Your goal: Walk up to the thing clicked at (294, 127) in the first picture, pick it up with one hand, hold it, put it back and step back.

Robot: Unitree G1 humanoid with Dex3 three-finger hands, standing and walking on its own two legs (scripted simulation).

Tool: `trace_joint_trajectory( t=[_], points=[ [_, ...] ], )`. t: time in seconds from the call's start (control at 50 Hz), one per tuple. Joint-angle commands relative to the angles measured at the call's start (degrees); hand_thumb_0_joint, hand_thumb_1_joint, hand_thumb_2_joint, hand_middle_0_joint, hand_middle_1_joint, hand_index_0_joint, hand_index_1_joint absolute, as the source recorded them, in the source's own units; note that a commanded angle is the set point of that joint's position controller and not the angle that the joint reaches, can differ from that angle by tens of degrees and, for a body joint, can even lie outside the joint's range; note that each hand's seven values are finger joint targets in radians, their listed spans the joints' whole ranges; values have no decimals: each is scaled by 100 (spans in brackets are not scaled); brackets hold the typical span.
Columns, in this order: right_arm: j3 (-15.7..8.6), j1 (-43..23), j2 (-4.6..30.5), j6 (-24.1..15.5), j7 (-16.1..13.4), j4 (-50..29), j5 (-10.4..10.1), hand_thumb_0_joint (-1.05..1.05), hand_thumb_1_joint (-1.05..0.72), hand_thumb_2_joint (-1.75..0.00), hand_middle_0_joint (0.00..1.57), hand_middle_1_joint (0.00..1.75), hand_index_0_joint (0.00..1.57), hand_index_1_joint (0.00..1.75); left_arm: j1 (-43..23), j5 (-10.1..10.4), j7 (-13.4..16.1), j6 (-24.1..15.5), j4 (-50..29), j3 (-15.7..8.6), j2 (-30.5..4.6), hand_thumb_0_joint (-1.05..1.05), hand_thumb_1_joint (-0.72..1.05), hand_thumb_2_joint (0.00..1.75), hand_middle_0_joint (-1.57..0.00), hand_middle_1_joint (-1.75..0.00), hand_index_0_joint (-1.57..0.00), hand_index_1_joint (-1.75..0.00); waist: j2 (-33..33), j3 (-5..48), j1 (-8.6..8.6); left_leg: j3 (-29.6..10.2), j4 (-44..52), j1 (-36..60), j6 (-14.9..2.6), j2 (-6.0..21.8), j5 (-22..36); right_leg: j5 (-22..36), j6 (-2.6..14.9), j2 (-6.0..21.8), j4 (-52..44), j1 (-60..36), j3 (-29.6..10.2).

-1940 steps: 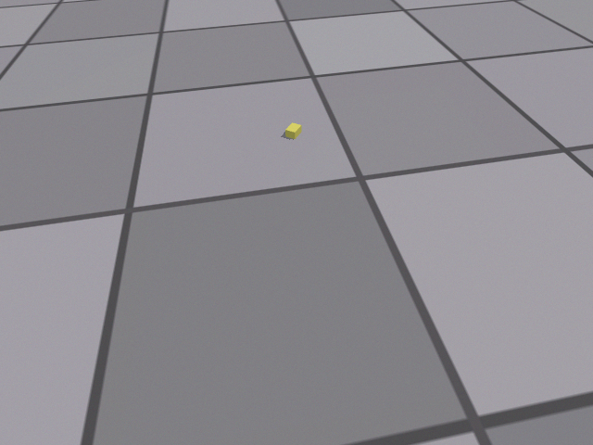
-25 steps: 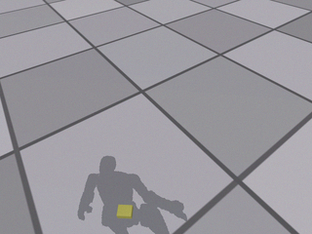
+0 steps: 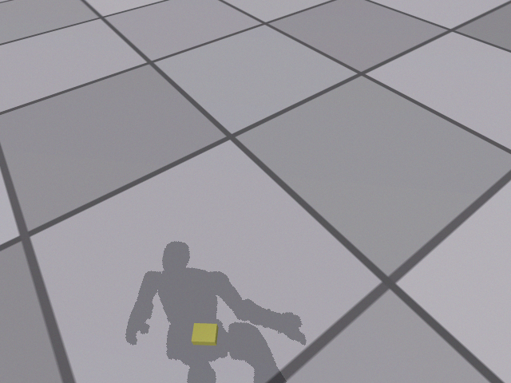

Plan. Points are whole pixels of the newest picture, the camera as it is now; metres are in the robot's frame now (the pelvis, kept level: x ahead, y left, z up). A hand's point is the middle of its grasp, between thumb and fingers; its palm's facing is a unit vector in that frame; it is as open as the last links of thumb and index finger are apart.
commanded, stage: step back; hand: left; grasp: from above
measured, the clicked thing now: (205, 334) +0.42 +0.23 -0.76
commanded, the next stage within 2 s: none
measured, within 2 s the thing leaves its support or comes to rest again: neither
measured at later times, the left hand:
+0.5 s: hand out of the picture +0.04 +0.30 -0.18, palm faces -0.10 -0.93 -0.36, open 7.4 cm
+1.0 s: hand out of the picture -0.09 +0.28 -0.15, palm faces -0.03 -0.92 -0.40, open 7.4 cm
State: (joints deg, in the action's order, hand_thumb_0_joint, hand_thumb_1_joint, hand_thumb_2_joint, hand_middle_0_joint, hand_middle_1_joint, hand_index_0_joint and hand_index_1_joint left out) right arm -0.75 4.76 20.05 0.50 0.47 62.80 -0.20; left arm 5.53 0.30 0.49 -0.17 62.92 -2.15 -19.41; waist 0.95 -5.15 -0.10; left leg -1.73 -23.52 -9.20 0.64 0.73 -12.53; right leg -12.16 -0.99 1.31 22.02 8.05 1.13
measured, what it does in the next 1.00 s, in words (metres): walks backwards: right foot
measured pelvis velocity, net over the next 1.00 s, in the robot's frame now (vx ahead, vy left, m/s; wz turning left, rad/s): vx -0.23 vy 0.03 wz -0.02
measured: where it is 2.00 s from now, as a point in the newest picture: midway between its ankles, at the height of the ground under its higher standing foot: outside the picture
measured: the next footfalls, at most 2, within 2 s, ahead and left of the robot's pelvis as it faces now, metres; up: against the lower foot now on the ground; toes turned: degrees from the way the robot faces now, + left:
right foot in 0.68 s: -0.12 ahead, -0.10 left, +0.00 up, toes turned -3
left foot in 1.02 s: -0.21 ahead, +0.14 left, +0.00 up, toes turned -4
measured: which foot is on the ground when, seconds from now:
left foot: down 0.00-0.70, up 0.72-1.00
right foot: down 0.00-0.22, up 0.24-0.66, down 0.68-1.00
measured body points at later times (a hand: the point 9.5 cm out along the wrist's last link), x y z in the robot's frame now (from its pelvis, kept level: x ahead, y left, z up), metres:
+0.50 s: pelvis -0.09 +0.05 -0.01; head -0.01 +0.06 +0.43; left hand +0.04 +0.35 -0.15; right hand -0.02 -0.27 -0.13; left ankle -0.04 +0.13 -0.74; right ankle -0.13 -0.10 -0.67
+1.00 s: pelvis -0.23 +0.03 -0.02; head -0.17 +0.02 +0.42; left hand -0.09 +0.33 -0.12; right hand -0.17 -0.30 -0.14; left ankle -0.25 +0.15 -0.73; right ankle -0.16 -0.10 -0.74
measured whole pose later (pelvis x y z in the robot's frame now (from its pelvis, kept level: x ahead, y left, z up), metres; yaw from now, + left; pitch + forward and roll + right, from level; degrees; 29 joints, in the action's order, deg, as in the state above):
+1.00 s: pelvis -0.23 +0.03 -0.02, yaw -1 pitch -2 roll +0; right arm -2.6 12.7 23.7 2.3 -0.8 51.2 0.2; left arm 7.4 -1.8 0.9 2.1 44.0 -3.8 -20.6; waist 0.3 -9.2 0.2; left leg -3.2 -43.4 -15.8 0.5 -2.9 -26.9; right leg -13.0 0.5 1.6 35.7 21.2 1.3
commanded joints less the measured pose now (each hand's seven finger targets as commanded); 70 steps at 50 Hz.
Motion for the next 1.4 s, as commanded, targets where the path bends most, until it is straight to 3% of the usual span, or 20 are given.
trace_joint_trajectory(
  t=[0.0, 0.12, 0.18, 0.22, 0.32, 0.54, 0.64, 0.66, 0.68, 0.7, 0.76, 0.9, 0.98, 1.02, 1.04, 1.06, 1.1, 1.26, 1.36, 1.38],
  points=[
    [-374, 58, 1296, 43, -70, -551, -28, 0, -90, -90, 20, 30, 20, 30, -136, 11, 121, -22, -723, -391, -1535, 0, 90, 90, -20, -30, -20, -30, -380, 1034, -79, -200, -891, -12, -378, 267, 1861, 2332, 691, 835, 250, -105, -692],
    [-466, 655, 1173, 232, 19, -828, 28, 0, -90, -90, 20, 30, 20, 30, -719, -184, 137, 79, -1344, -476, -1847, 0, 90, 90, -20, -30, -20, -30, -1408, 806, -256, -203, -2613, -344, -387, -212, -1682, 2036, 1502, 1890, 209, 988, -1412],
    [-566, 864, 1417, 101, -6, -862, 115, 0, -90, -90, 20, 30, 20, 30, -727, -100, 141, 184, -1517, -361, -1441, 0, 90, 90, -20, -30, -20, -30, -96, 607, -333, -709, -288, -442, -450, 513, 1573, 844, 584, 571, 1878, 995, -438],
    [-684, 780, 1981, 0, -37, -1006, 225, 0, -90, -90, 20, 30, 20, 30, -289, -66, 210, 300, -1520, -346, -1209, 0, 90, 90, -20, -30, -20, -30, 722, 696, -135, -2130, 45, 57, -1037, 1641, 3931, -2518, 299, -714, 3681, 1816, -960],
    [-584, 17, 1526, -36, -230, -1468, 195, 0, -90, -90, 20, 30, 20, 30, 258, -49, 224, 310, -1389, -374, -1347, 0, 90, 90, -20, -30, -20, -30, 698, 738, 168, -1363, -286, 242, -1258, 1337, 3235, -1757, 222, -676, 4932, 2153, -1317],
    [-633, 572, 1640, -37, -247, -1772, 182, 0, -90, -90, 20, 30, 20, 30, 441, -127, 70, 215, -1784, -520, -1273, 0, 90, 90, -20, -30, -20, -30, 619, 945, -201, -1237, -428, 573, -1485, 1521, 2332, -1742, 11, -348, 2836, 1543, -658],
    [-574, 200, 1594, 101, -164, -1842, 100, 0, -90, -90, 20, 30, 20, 30, 1337, -228, 4, 151, -1435, -607, -1273, 0, 90, 90, -20, -30, -20, -30, 588, 980, 222, -815, -800, -1132, -716, 1107, 384, -256, 401, -135, 455, -256, -399],
    [-508, 245, 1362, 116, -154, -1880, 84, 0, -90, -90, 20, 30, 20, 30, 1274, -313, 12, 110, -1546, -693, -1607, 0, 90, 90, -20, -30, -20, -30, -502, 722, 188, -506, -1570, -2051, -374, 490, -772, -761, 712, 706, -76, -249, -1888],
    [-532, -122, 1237, 141, -199, -1920, 24, 0, -90, -90, 20, 30, 20, 30, 835, -251, -9, 135, -1739, -803, -2246, 0, 90, 90, -20, -30, -20, -30, -1827, 260, 376, -39, -3163, -1948, -79, -671, -2142, -931, 1654, 1957, -853, 1234, -3341],
    [-605, 58, 1427, 173, -231, -1814, 66, 0, -90, -90, 20, 30, 20, 30, 374, -310, 15, 81, -2029, -806, -2294, 0, 90, 90, -20, -30, -20, -30, -1556, -109, 240, -740, -4278, -1648, -13, -535, -2275, -549, 1978, 2325, -899, 1981, -3693],
    [-501, 780, 1314, 132, -216, -1463, -54, 0, -90, -90, 20, 30, 20, 30, -325, -226, 86, 63, -2177, -637, -1560, 0, 90, 90, -20, -30, -20, -30, -827, -48, -259, -819, -4702, -1707, -3, -867, -1323, 925, 1194, 1114, -163, 1487, -1573],
    [-420, 634, 1263, 46, -220, -1707, 58, 0, -90, -90, 20, 30, 20, 30, 496, -259, 150, 134, -2209, -609, -1450, 0, 90, 90, -20, -30, -20, -30, -1100, 651, 347, -302, -2405, -1783, 61, -378, -1828, 2051, 1363, 1319, 526, -585, -1525],
    [-494, 1321, 1225, -37, -180, -1466, 139, 0, -90, -90, 20, 30, 20, 30, 306, -125, 84, 250, -2336, -537, -1550, 0, 90, 90, -20, -30, -20, -30, -897, 977, -37, 182, 143, -366, -139, -255, 112, 1857, 899, 1023, 1260, -1, -1162],
    [-712, 951, 2064, -48, -137, -1671, 277, 0, -90, -90, 20, 30, 20, 30, 347, -89, 63, 258, -2425, -428, -1184, 0, 90, 90, -20, -30, -20, -30, 1012, 772, 16, -2406, 383, 193, -998, 1593, 991, -923, 235, -283, 2443, 1930, -331],
    [-775, 836, 2387, -40, -107, -1763, 248, 0, -90, -90, 20, 30, 20, 30, -165, -128, 149, 263, -2439, -567, -1433, 0, 90, 90, -20, -30, -20, -30, 1279, 601, -352, -2964, 543, -758, -1778, 2251, 1560, -2546, 145, -576, 3713, 1710, -697],
    [-742, 729, 2145, -78, -147, -1719, 262, 0, -90, -90, 20, 30, 20, 30, -266, -163, 163, 275, -2355, -587, -1426, 0, 90, 90, -20, -30, -20, -30, 718, 468, -279, -2697, 396, -897, -1816, 2153, 1876, -2407, 200, -635, 4456, 1660, -1218],
    [-562, 208, 1692, -80, -208, -1808, 255, 0, -90, -90, 20, 30, 20, 30, 286, -25, 151, 275, -2128, -552, -1285, 0, 90, 90, -20, -30, -20, -30, 407, 433, 165, -1488, 40, -525, -1377, 1475, 2404, -1882, 280, -759, 5000, 2002, -1276],
    [-638, 643, 1651, -31, -241, -1930, 214, 0, -90, -90, 20, 30, 20, 30, 469, -138, 72, 202, -2087, -551, -1231, 0, 90, 90, -20, -30, -20, -30, 844, 750, -184, -1301, -462, 558, -1592, 1521, 2520, -1873, -79, -409, 3271, 1836, -759],
    [-602, 208, 1711, 141, -179, -2051, 103, 0, -90, -90, 20, 30, 20, 30, 1347, -178, 41, 98, -1603, -551, -1164, 0, 90, 90, -20, -30, -20, -30, 923, 1184, 213, -841, -1136, -227, -958, 1076, 1643, -111, 207, -307, 60, 114, -97],
    [-538, 284, 1483, 165, -170, -2069, 72, 0, -90, -90, 20, 30, 20, 30, 1240, -280, 39, 58, -1624, -622, -1459, 0, 90, 90, -20, -30, -20, -30, 410, 967, 126, -798, -1448, -1326, -603, 711, 605, -74, 351, 63, 161, -273, -842]
  ],
)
